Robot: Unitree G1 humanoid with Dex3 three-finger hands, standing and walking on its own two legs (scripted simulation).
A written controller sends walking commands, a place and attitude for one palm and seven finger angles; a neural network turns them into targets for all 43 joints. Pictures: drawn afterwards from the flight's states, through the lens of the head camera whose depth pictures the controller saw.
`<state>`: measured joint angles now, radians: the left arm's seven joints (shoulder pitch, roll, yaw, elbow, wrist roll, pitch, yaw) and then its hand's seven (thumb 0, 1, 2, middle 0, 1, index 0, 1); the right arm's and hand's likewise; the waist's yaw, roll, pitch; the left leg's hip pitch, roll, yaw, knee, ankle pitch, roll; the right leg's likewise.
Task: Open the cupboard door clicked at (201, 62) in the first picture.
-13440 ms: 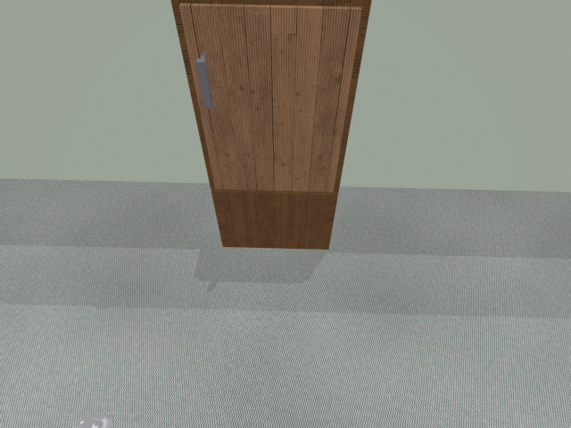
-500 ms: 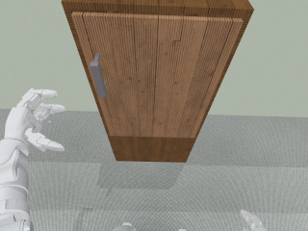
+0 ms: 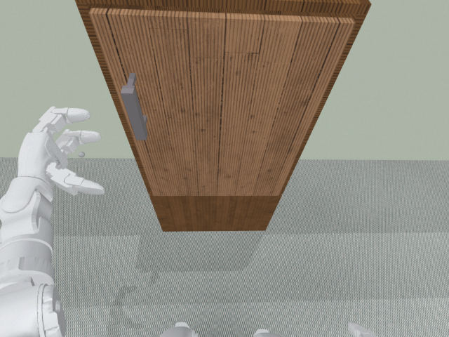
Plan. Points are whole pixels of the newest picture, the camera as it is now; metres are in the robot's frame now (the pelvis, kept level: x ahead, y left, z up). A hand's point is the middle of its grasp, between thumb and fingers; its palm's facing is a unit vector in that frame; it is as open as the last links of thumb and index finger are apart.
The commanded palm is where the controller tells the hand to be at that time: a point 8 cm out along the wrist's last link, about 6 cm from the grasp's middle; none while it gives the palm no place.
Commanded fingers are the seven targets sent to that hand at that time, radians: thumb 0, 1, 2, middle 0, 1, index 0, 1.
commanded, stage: move the hooked fingers beside the handle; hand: left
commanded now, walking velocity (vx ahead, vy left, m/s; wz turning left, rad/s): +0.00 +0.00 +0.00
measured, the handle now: (137, 108) +0.53 +0.18 +0.07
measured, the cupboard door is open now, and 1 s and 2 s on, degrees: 0 0 0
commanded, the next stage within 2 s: slide the fingers in behind the handle in 1.40 s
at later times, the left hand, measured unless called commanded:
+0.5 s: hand (93, 131) +0.46 +0.25 +0.08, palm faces +0.03 -1.00 +0.01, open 14.0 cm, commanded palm +0.44 +0.30 +0.08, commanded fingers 0.00 -0.50 0.30 -0.30 -1.20 -0.30 -1.20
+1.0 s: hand (95, 129) +0.47 +0.25 +0.07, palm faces +0.04 -1.00 +0.01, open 14.0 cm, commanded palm +0.44 +0.30 +0.07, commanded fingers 0.00 -0.50 0.30 -0.30 -1.20 -0.30 -1.20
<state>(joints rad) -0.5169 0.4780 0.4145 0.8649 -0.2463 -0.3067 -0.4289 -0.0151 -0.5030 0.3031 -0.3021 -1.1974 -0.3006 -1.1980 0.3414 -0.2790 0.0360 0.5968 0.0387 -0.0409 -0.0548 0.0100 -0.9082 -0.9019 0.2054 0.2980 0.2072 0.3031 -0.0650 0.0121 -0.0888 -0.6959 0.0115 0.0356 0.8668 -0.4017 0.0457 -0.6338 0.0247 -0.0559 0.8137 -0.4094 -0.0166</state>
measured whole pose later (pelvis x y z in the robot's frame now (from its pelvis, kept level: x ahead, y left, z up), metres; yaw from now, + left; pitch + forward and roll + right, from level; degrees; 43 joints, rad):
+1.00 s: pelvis +0.01 +0.01 -0.01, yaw -2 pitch +18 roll -3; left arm -0.73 0.57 0.47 1.08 -0.17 -0.36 -0.39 -0.02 -0.50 0.30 -0.30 -1.20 -0.30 -1.20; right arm 0.40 -0.27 0.04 0.60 0.02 0.07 -0.02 0.01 -0.91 -0.90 0.21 0.30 0.21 0.30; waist -0.13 0.01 -0.10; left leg -0.82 0.03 0.04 0.94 -0.44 0.05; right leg -0.75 0.04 -0.05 0.85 -0.42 -0.01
